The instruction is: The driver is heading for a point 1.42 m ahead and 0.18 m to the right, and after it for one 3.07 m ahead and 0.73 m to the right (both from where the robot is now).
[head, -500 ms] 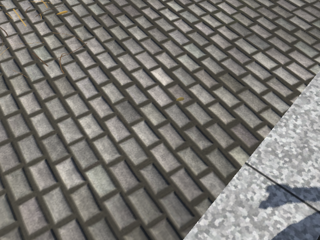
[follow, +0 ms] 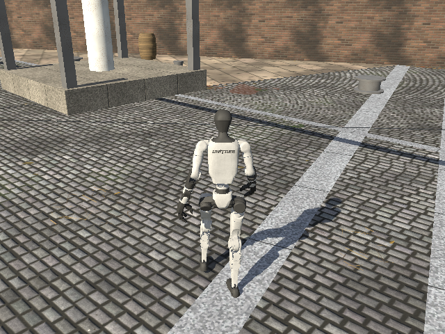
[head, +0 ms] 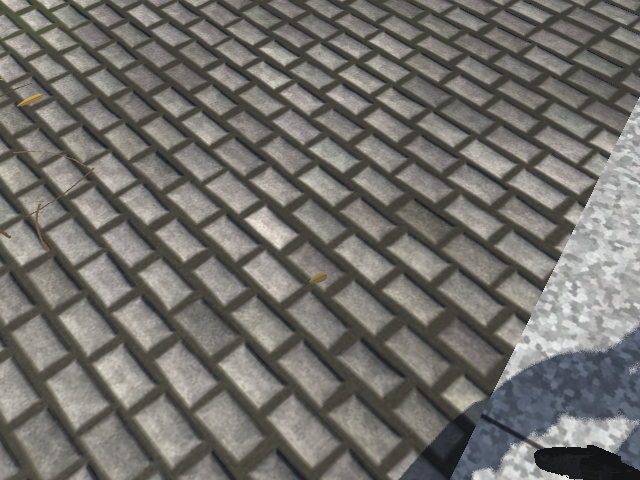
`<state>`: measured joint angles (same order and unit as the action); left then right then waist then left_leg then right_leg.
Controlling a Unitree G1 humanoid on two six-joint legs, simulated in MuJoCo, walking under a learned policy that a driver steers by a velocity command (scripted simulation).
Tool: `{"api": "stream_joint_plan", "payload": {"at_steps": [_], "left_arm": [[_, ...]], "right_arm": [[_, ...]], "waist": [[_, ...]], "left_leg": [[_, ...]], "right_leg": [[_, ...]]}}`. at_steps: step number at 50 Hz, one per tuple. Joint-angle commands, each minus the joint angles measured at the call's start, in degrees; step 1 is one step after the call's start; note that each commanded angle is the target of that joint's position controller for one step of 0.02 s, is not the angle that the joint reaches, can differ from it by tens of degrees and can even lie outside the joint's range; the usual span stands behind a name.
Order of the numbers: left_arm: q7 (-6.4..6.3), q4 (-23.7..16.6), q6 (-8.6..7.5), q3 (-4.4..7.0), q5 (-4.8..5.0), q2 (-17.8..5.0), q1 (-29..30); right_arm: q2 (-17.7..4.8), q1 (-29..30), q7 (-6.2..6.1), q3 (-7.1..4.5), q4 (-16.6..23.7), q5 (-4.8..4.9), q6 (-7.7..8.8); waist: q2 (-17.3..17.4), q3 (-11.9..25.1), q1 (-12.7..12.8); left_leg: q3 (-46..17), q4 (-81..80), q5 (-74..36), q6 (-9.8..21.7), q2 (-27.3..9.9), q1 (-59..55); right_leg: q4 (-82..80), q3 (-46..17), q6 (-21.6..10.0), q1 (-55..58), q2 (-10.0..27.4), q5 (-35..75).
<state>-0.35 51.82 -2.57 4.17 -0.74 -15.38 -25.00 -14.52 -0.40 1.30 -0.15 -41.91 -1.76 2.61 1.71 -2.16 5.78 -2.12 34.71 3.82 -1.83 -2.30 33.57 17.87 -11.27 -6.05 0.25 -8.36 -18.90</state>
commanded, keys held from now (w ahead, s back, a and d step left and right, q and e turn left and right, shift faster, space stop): w+e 0.34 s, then w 0.66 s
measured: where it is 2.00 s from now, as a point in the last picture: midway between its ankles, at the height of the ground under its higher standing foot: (477, 251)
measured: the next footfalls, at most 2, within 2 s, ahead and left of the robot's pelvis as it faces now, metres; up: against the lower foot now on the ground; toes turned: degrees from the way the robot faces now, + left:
left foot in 0.06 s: +0.21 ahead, +0.12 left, +0.00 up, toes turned -4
right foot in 0.58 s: +0.41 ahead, -0.16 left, +0.00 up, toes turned -21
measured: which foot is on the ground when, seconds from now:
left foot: up 0.00-0.04, down 0.06-0.60, up 0.62-1.00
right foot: down 0.00-0.08, up 0.10-0.56, down 0.58-1.00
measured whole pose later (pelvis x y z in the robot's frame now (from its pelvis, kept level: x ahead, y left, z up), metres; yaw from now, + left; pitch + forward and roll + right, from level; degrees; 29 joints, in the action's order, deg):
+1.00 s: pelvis +0.49 -0.10 +0.00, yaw -19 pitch +1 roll -2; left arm 0.4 54.7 -4.5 2.2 -0.7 -13.5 -24.8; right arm -14.1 -7.0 2.2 -1.9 -46.4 -1.7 1.0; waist 2.6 -1.4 2.9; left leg 2.3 39.5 2.3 0.7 -5.8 35.2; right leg 9.6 2.4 -4.1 4.0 -5.5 -14.5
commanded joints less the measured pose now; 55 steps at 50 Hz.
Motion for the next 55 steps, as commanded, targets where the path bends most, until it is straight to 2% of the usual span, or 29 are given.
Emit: {"api": "stream_joint_plan", "payload": {"at_steps": [1, 2, 3, 4, 5, 6, 7, 8, 9, 11, 13, 16, 17, 20, 24, 26, 28, 29, 30, 31, 32, 33, 35, 36, 39, 44, 50, 53, 55], "left_arm": [[-0.56, -3.95, -0.69, 2.41, -0.39, -10.75, 2.3], [-0.06, -4.29, -1.06, 2.41, 0.0, -10.99, 3.6], [0.63, -5.35, -1.62, 1.71, 0.77, -8.59, 3.59], [0.63, -7.19, -1.77, 0.31, 2.49, -2.45, -0.58], [0.32, -7.4, -1.13, 0.59, 0.98, -6.01, -4.11], [0.17, -5.88, -0.24, 0.95, -0.3, -8.04, -1.21], [0.86, -6.21, -0.02, 0.81, -0.68, -7.39, 2.74], [1.39, -6.53, 0.31, 0.7, -0.77, -6.25, 3.9], [1.97, -6.91, 0.96, 0.7, -1.42, -5.95, 4.52], [2.68, -7.35, 1.94, 0.44, -1.56, -4.95, 5.1], [3.28, -8.99, 2.48, 0.18, -1.42, -4.54, 7.98], [3.94, -11.23, 2.53, -0.07, -1.4, -4.1, 13.92], [4.14, -12.2, 2.52, -0.47, -1.24, -3.2, 15.5], [4.65, -13.72, 1.96, -1.52, -1.19, -1.71, 20.84], [4.53, -15.24, 1.6, -2.06, -1.68, -1.95, 25.62], [3.96, -15.09, 1.24, -1.85, -2.15, -2.71, 24.91], [3.16, -11.3, 0.14, -1.04, -2.74, -3.74, 13.77], [2.42, -8.24, -0.38, 0.08, -3.53, -6.56, 4.38], [1.44, -7.75, -0.41, 1.79, -3.84, -13.44, -1.62], [0.89, -7.66, 0.12, 2.17, -1.3, -14.3, -2.39], [0.57, -7.01, 0.15, 1.84, -0.36, -12.96, 1.63], [0.54, -6.69, -0.24, 0.86, -0.37, -9.33, 4.68], [0.74, -6.47, -0.82, -0.44, 0.19, -5.14, 9.49], [0.85, -6.38, -1.26, -0.66, 0.06, -4.57, 9.94], [0.82, -4.47, -2.32, -0.3, 0.39, -5.44, 7.82], [0.9, -1.73, -2.55, -0.34, 0.41, -5.42, 3.1], [0.27, 1.62, -2.52, -0.41, -0.2, -6.39, -1.65], [-0.27, 2.57, -2.34, -0.24, -0.51, -7.52, -0.64], [-0.3, 2.95, -2.07, -0.09, -0.62, -8.45, 1.16]], "right_arm": [[-7.59, -2.73, -0.66, -2.02, 3.32, 0.39, 1.76], [-9.07, -10.09, -1.28, -2.71, 1.21, 0.29, 2.35], [-12.43, -18.35, -2.24, -3.67, 0.29, -0.73, 2.99], [-16.97, -22.06, -3.01, -4.73, 0.89, -2.13, 2.53], [-16.81, -19.53, -2.65, -5.25, 0.66, -1.11, 1.46], [-10.46, -15.45, -2.38, -4.06, 1.8, -0.58, 1.09], [-6.66, -12.84, -2.09, -3.11, 1.85, -0.16, 1.16], [-5.76, -11.93, -2.05, -2.78, 1.57, -0.38, 1.32], [-5.72, -12.89, -2.19, -2.7, 0.66, -0.25, 1.72], [-5.66, -15.71, -1.69, -2.78, -0.85, 0.35, 2.89], [-6.69, -15.9, -1.4, -3.35, -1.41, 0.94, 3.57], [-6.06, -18.11, -1.32, -3.36, -2.76, 0.82, 3.54], [-6.86, -18.33, -1.26, -3.6, -3.04, 0.73, 3.44], [-6.78, -19.84, -0.99, -3.58, -4.33, 0.58, 3.47], [-8.55, -23.91, -1.15, -3.9, -6.94, 0.68, 2.81], [-9.65, -25.15, -1.33, -4.03, -8.35, 0.71, 1.98], [-10.12, -25.26, -1.53, -3.81, -9.2, 1.04, 1.11], [-8.6, -25.15, -1.58, -3.17, -8.26, 1.22, 1.14], [-2.63, -27.53, -0.49, -1.56, -4.47, 2.64, 1.53], [-7.11, -24.81, -0.84, -3.08, -4.51, 1.54, 1.29], [-7.8, -19.9, -0.85, -3.57, -3.42, 1.35, 1.12], [-5.97, -18.96, -0.59, -2.93, -3.37, 1.7, 1.55], [-4.8, -21.91, -0.3, -2.88, -5.25, 0.39, 0.34], [-4.19, -23.66, 0.0, -2.8, -6.08, -0.12, -0.44], [-3.7, -20.35, 0.75, -3.07, -5.53, -0.37, -1.21], [-3.0, -9.24, 0.83, -2.77, -2.4, -0.1, -1.07], [-3.26, -0.22, 0.84, -2.34, 0.81, 0.12, -0.57], [-4.0, -1.82, 0.51, -2.68, 0.86, 0.08, 0.01], [-5.28, -13.27, -0.43, -3.66, -2.84, -0.16, 0.71]], "waist": [[-6.76, 2.65, -5.39], [-4.65, 6.31, -9.04], [0.03, 13.25, -12.4], [10.55, 19.63, -11.13], [14.58, 20.68, -7.8], [4.76, 11.77, -7.02], [0.01, 5.57, -7.19], [1.26, 3.27, -6.27], [3.59, 1.92, -5.86], [3.66, 1.28, -5.55], [4.21, 2.0, -5.09], [2.54, 0.21, -6.0], [3.84, 0.24, -5.96], [3.09, -1.13, -7.23], [3.42, -2.6, -8.56], [3.83, -1.73, -7.76], [2.71, 4.93, -2.34], [0.39, 11.34, 1.24], [-13.29, 20.54, 1.75], [-10.64, 22.25, 1.87], [-6.17, 13.77, 0.18], [-5.03, 7.64, -2.04], [-5.17, 2.89, -6.61], [-7.06, 2.86, -7.49], [-5.97, 1.15, -7.75], [-4.7, -2.08, -5.18], [-5.02, -4.08, -2.93], [-5.15, -3.44, -4.66], [-4.24, 2.76, -10.04]], "left_leg": [[0.7, -5.66, 4.53, 2.23, 3.51, -12.6], [0.99, -9.14, 3.52, 3.61, 3.8, -22.94], [-6.9, -10.82, 9.69, 6.25, -4.68, -36.33], [-28.0, -13.97, 16.11, 10.49, -20.46, -50.85], [-43.2, -17.83, 20.63, 14.72, -24.53, -48.72], [-35.78, -18.48, 25.27, 13.93, -21.89, -40.7], [-26.1, -20.16, 21.19, 12.58, -18.21, -33.26], [-19.29, -21.77, 15.17, 10.95, -15.53, -29.35], [-14.4, -22.64, 9.38, 10.39, -13.88, -26.97], [-8.24, -23.03, -2.93, 9.85, -12.55, -25.53], [-5.06, -24.98, -4.17, 11.22, -13.44, -27.0], [1.54, -25.87, -9.08, 10.69, -11.96, -28.61], [2.81, -26.18, -8.17, 10.84, -12.22, -28.74], [6.99, -26.54, -9.2, 10.09, -10.68, -27.67], [8.59, -25.56, -13.06, 9.56, -12.76, -31.6], [9.5, -20.38, -25.51, 9.23, -13.57, -35.44], [12.68, -4.53, -37.47, 7.87, -11.93, -34.9], [13.35, 7.95, -26.51, 6.71, -10.16, -25.93], [14.49, 29.86, 6.0, 3.56, -2.49, -3.73], [5.76, 39.52, 27.25, 3.54, 2.04, 2.85], [1.59, 40.7, 22.41, 4.24, -1.05, 6.46], [1.36, 36.82, 18.57, 4.52, -2.7, 5.24], [1.57, 30.03, 15.03, 3.95, -4.81, -1.46], [1.9, 29.13, 14.24, 3.5, -4.65, -4.39], [2.9, 25.97, 9.59, 2.38, -4.87, -1.55], [3.34, 13.73, 0.44, 1.21, -5.34, 4.69], [4.96, 1.71, -1.94, 3.64, -2.62, 3.28], [6.14, -2.09, 3.5, 6.25, -0.2, -2.27], [8.27, -6.67, 4.89, 8.49, 3.87, -17.32]], "right_leg": [[6.34, -10.66, -3.22, -2.92, 14.41, 40.53], [14.67, -9.04, -1.89, -5.25, 11.79, 42.52], [28.0, -5.78, -0.46, -11.52, 8.17, 33.43], [44.41, 1.78, 1.4, -27.69, 0.65, -1.46], [52.07, 4.39, 1.07, -35.32, 1.74, -13.18], [54.85, 4.38, 1.0, -37.26, 6.01, -7.7], [52.6, 5.22, 1.5, -36.43, 7.74, -3.26], [50.38, 5.84, 2.0, -35.03, 9.27, -1.29], [49.12, 6.36, 2.55, -34.18, 10.31, -0.66], [49.08, 7.02, 2.79, -33.58, 10.73, 0.85], [48.18, 7.42, 3.55, -37.0, 11.61, 3.98], [44.12, 8.49, 4.24, -41.28, 11.95, 9.27], [40.81, 9.14, 4.5, -41.36, 12.23, 11.34], [28.94, 10.98, 4.03, -37.0, 11.53, 17.02], [18.74, 14.73, 1.82, -31.97, 9.97, 13.08], [15.57, 16.28, -0.08, -28.5, 7.96, 7.57], [9.03, 17.74, -2.53, -13.48, 4.12, 8.11], [9.2, 12.15, -4.36, 1.55, 8.5, 7.53], [7.17, -14.79, -11.42, 21.68, 27.34, 3.33], [0.82, -27.8, -13.21, 20.24, 32.36, 13.69], [1.51, -16.4, -11.64, 14.15, 28.87, 18.99], [0.04, -9.46, -9.61, 5.81, 26.1, 23.11], [-4.72, -1.41, -5.43, -5.42, 20.88, 22.04], [-6.09, 0.05, -5.78, -8.27, 20.28, 23.16], [-9.87, 2.71, -6.89, -8.84, 18.8, 21.85], [-12.08, 4.98, -6.96, -5.03, 18.56, 21.38], [-10.02, 6.66, -5.6, 2.1, 20.34, 28.14], [-5.03, 7.59, -4.21, 5.0, 21.32, 39.62], [9.58, 10.24, -2.35, 4.01, 18.94, 53.24]]}}
Keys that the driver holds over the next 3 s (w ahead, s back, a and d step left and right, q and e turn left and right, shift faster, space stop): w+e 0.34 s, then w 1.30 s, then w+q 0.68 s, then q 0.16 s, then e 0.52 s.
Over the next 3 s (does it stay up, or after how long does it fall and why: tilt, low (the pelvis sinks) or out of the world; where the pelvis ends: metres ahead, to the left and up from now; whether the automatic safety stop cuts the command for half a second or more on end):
stays up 1.36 -0.30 0.00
